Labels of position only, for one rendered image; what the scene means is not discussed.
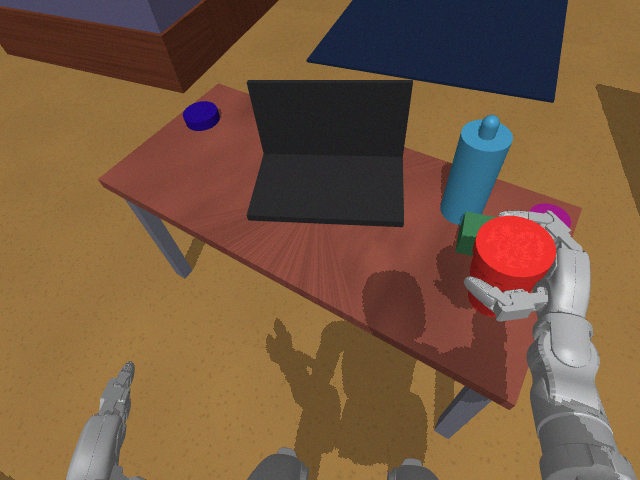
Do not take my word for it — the right robot hand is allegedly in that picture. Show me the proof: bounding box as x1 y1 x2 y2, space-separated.
464 210 591 322

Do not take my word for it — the coffee table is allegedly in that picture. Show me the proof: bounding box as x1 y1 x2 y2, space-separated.
98 83 582 439

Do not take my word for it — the bed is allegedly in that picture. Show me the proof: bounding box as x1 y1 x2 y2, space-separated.
0 0 279 93

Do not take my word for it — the left robot hand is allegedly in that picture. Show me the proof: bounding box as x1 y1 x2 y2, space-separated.
66 361 146 480

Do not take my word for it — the right robot arm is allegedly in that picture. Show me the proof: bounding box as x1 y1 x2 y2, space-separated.
527 312 637 480

